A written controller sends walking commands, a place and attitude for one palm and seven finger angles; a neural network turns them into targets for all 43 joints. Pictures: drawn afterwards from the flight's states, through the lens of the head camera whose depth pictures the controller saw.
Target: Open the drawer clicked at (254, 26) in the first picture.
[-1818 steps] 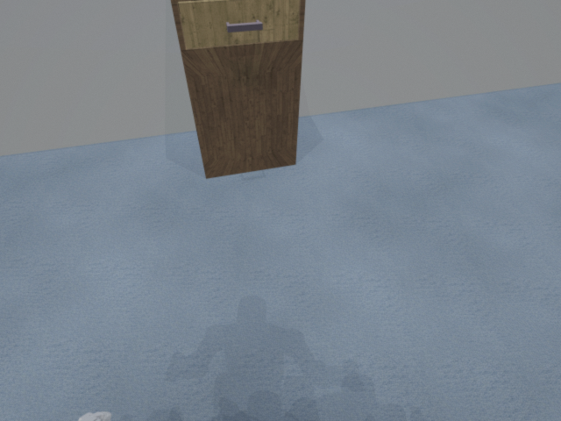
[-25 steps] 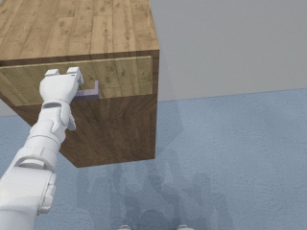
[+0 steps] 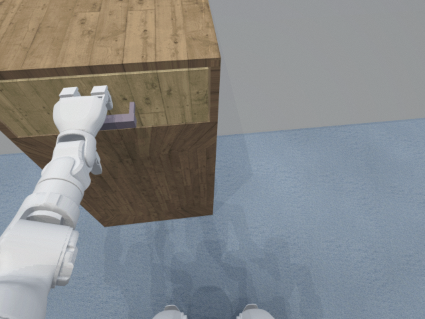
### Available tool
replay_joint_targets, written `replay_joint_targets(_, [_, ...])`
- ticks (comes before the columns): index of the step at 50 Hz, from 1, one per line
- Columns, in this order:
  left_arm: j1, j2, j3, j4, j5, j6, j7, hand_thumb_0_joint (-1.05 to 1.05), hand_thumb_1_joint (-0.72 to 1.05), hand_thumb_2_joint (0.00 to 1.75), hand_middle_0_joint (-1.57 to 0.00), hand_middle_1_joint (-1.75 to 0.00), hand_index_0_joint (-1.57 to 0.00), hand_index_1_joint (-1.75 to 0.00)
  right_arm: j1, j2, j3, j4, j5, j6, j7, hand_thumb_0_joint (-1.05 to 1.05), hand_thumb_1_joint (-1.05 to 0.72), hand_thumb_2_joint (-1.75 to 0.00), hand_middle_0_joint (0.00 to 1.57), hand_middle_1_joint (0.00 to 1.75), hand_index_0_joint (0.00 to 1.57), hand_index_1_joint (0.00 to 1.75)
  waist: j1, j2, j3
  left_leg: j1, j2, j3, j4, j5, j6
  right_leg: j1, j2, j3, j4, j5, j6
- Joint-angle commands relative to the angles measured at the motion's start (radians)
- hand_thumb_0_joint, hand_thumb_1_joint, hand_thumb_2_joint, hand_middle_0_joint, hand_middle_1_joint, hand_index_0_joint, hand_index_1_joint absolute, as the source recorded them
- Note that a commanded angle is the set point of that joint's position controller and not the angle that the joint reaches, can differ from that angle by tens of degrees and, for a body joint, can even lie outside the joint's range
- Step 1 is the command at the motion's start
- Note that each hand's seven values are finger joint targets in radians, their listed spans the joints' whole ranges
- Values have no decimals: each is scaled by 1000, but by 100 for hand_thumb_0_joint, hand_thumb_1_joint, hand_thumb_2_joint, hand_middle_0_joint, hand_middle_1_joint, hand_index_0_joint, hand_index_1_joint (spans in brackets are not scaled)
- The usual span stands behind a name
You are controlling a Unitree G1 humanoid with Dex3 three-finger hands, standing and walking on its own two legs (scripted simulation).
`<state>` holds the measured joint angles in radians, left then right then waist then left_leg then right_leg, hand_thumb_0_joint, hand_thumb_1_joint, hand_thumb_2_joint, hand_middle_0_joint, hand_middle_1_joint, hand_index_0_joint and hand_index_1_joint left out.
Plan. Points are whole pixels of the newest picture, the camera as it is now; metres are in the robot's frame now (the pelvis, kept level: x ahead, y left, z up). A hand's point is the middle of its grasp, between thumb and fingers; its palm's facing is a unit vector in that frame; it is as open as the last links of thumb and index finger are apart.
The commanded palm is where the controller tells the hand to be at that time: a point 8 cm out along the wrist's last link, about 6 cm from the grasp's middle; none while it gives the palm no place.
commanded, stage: lower the fingers behind the handle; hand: left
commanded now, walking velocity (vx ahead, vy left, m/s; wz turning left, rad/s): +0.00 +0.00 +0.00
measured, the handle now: (103, 115) +0.52 +0.22 +0.04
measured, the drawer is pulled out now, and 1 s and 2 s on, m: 0.00 0.00 0.00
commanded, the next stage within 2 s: lift the hand off the handle in 0.38 s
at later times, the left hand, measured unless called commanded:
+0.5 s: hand (92, 130) +0.48 +0.24 +0.04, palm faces -0.02 +0.02 -1.00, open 13.7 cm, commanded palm +0.46 +0.24 +0.07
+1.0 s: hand (92, 130) +0.48 +0.24 +0.05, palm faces -0.04 +0.02 -1.00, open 13.6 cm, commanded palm +0.47 +0.23 +0.10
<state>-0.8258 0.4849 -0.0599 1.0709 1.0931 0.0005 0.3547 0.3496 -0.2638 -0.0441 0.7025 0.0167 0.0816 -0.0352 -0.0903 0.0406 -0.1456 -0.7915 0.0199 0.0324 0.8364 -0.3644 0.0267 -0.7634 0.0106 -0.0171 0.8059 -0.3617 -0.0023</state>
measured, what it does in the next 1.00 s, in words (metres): stands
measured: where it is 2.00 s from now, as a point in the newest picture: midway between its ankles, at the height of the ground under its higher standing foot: outside the picture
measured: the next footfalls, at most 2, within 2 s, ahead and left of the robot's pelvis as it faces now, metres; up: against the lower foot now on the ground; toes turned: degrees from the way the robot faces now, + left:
none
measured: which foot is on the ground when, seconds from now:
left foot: down 0.00-1.00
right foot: down 0.00-1.00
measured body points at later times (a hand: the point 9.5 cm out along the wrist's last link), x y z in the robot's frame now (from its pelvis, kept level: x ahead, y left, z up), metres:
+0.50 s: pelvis -0.02 +0.00 -0.01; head +0.08 -0.01 +0.43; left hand +0.47 +0.23 +0.10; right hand +0.00 -0.28 -0.13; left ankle +0.01 +0.10 -0.70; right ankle +0.01 -0.12 -0.70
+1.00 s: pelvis -0.02 +0.00 +0.00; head +0.08 +0.00 +0.44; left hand +0.47 +0.23 +0.10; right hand +0.00 -0.27 -0.13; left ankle +0.01 +0.10 -0.70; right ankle +0.01 -0.12 -0.70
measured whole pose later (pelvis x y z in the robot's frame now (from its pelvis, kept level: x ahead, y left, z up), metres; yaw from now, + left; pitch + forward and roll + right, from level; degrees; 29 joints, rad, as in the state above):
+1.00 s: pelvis -0.02 +0.00 +0.00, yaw +0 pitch +18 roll -2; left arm -0.91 0.51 -0.08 1.11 1.07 0.04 0.29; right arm 0.36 -0.25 -0.03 0.71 0.02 0.05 -0.06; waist -0.12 0.05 -0.13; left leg -0.84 0.02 0.02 0.86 -0.35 0.03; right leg -0.80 0.01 -0.03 0.82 -0.34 0.00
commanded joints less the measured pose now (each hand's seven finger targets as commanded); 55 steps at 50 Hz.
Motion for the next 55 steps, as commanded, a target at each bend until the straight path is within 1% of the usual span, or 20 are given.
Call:
replay_joint_targets(1, [-310, 246, 59, -34, -14, 43, -39, 0, -50, 30, -30, -120, -30, -120, 128, -163, -47, -66, -2, -11, -13, 0, -90, -90, 20, 30, 20, 30, -24, -54, -278, 178, -38, -2, -82, 156, 22, 127, 43, -1, -123, 162, -20])
replay_joint_targets(10, [-343, 230, 29, -37, -19, 22, -70, 0, -50, 30, -30, -120, -30, -120, 134, -161, -40, -77, 3, -20, -25, 0, -90, -90, 20, 30, 20, 30, -43, -60, -248, 150, -36, -6, -80, 74, 27, 84, 44, 1, -129, 80, -15])
replay_joint_targets(12, [-351, 273, 60, -42, -19, 16, -70, 0, -50, 30, -30, -120, -30, -120, 139, -166, -39, -72, 2, -21, -26, 0, -90, -90, 20, 30, 20, 30, -36, -58, -263, 143, -36, -10, -77, 83, 27, 95, 43, 3, -123, 88, -18])
replay_joint_targets(15, [-348, 243, 31, -28, -21, 17, -72, 0, -50, 30, -30, -120, -30, -120, 140, -162, -36, -78, 4, -28, -27, 0, -90, -90, 20, 30, 20, 30, -47, -58, -247, 127, -38, -4, -72, 51, 27, 79, 42, 6, -129, 66, -12])
replay_joint_targets(17, [-370, 298, 68, -32, -21, 15, -71, 0, -50, 30, -30, -120, -30, -120, 142, -168, -36, -70, 4, -28, -30, 0, -90, -90, 20, 30, 20, 30, -44, -68, -254, 115, -36, -8, -69, 50, 29, 85, 42, 9, -124, 63, -13])
replay_joint_targets(20, [-371, 278, 47, -22, -22, 18, -72, 0, -50, 30, -30, -120, -30, -120, 147, -165, -32, -77, 6, -32, -31, 0, -90, -90, 20, 30, 20, 30, -47, -54, -249, 107, -39, -5, -67, 42, 27, 76, 41, 7, -122, 57, -10])
replay_joint_targets(22, [-363, 311, 75, -11, -23, 23, -73, 0, -50, 30, -30, -120, -30, -120, 148, -169, -32, -72, 6, -30, -31, 0, -90, -90, 20, 30, 20, 30, -43, -75, -261, 105, -38, -8, -63, 47, 29, 85, 43, 8, -121, 60, -12])
replay_joint_targets(23, [-374, 303, 60, -8, -21, 23, -72, 0, -50, 30, -30, -120, -30, -120, 151, -167, -29, -76, 7, -31, -33, 0, -90, -90, 20, 30, 20, 30, -49, -72, -259, 98, -38, -7, -64, 41, 29, 83, 41, 8, -117, 58, -8])
replay_joint_targets(24, [-341, 207, 5, -19, -27, 24, -74, 0, -50, 30, -30, -120, -30, -120, 153, -156, -36, -81, 7, -36, -29, 0, -90, -90, 20, 30, 20, 30, -49, -53, -271, 126, -39, -6, -66, 54, 27, 74, 45, 4, -120, 67, -12])
replay_joint_targets(26, [-362, 241, 36, -43, -28, 20, -68, 0, -50, 30, -30, -120, -30, -120, 151, -160, -38, -74, 5, -37, -26, 0, -90, -90, 20, 30, 20, 30, -41, -30, -286, 147, -34, -9, -64, 63, 26, 63, 46, 2, -113, 65, -15])
replay_joint_targets(28, [-384, 241, 32, -41, -22, 22, -67, 0, -50, 30, -30, -120, -30, -120, 156, -160, -39, -71, 4, -36, -28, 0, -90, -90, 20, 30, 20, 30, -54, -43, -282, 150, -32, -13, -63, 71, 27, 57, 46, 0, -115, 71, -13])
replay_joint_targets(35, [-397, 214, 22, -37, -19, 29, -55, 0, -50, 30, -30, -120, -30, -120, 156, -158, -39, -64, 0, -42, -24, 0, -90, -90, 20, 30, 20, 30, -54, -34, -273, 166, -30, -23, -66, 76, 25, 30, 50, -10, -109, 62, -18])
replay_joint_targets(39, [-457, 218, 9, -21, -11, 41, -51, 0, -50, 30, -30, -120, -30, -120, 158, -161, -37, -55, 2, -43, -25, 0, -90, -90, 20, 30, 20, 30, -76, -23, -244, 154, -30, -30, -65, 49, 24, -6, 50, -11, -107, 40, -18])
replay_joint_targets(40, [-495, 211, 1, -48, -14, 40, -48, 0, -50, 30, -30, -120, -30, -120, 159, -160, -37, -57, -1, -46, -26, 0, -90, -90, 20, 30, 20, 30, -80, -22, -263, 167, -30, -28, -68, 49, 26, 4, 49, -9, -112, 40, -14])
replay_joint_targets(42, [-512, 267, 45, -81, -16, 46, -44, 0, -50, 30, -30, -120, -30, -120, 157, -162, -39, -58, -1, -44, -29, 0, -90, -90, 20, 30, 20, 30, -65, -15, -316, 193, -30, -32, -75, 70, 27, 44, 49, -5, -114, 56, -19])
replay_joint_targets(43, [-534, 235, 12, -84, -14, 48, -43, 0, -50, 30, -30, -120, -30, -120, 156, -155, -37, -61, 1, -46, -30, 0, -90, -90, 20, 30, 20, 30, -75, 5, -318, 208, -32, -30, -81, 65, 26, 40, 48, -5, -120, 51, -15])
replay_joint_targets(47, [-594, 254, 37, -156, -23, 43, -38, 0, -50, 30, -30, -120, -30, -120, 149, -154, -40, -54, -1, -50, -34, 0, -90, -90, 20, 30, 20, 30, -66, 39, -365, 285, -24, -45, -100, 106, 21, 61, 49, -10, -127, 76, -22])
replay_joint_targets(48, [-588, 228, 18, -174, -23, 38, -37, 0, -50, 30, -30, -120, -30, -120, 149, -147, -40, -59, 0, -54, -34, 0, -90, -90, 20, 30, 20, 30, -64, 44, -386, 310, -25, -42, -104, 118, 21, 71, 50, -11, -132, 80, -19])
replay_joint_targets(52, [-622, 250, 36, -222, -34, 22, -37, 0, -50, 30, -30, -120, -30, -120, 134, -148, -39, -51, 0, -61, -43, 0, -90, -90, 20, 30, 20, 30, -64, 51, -367, 344, -21, -48, -128, 129, 20, 92, 50, -12, -155, 93, -22])
replay_joint_targets(55, [-622, 256, 43, -273, -31, 2, -31, 0, -50, 30, -30, -120, -30, -120, 131, -145, -40, -52, -1, -71, -47, 0, -90, -90, 20, 30, 20, 30, -50, 75, -400, 391, -24, -45, -139, 172, 19, 123, 49, -11, -164, 117, -22])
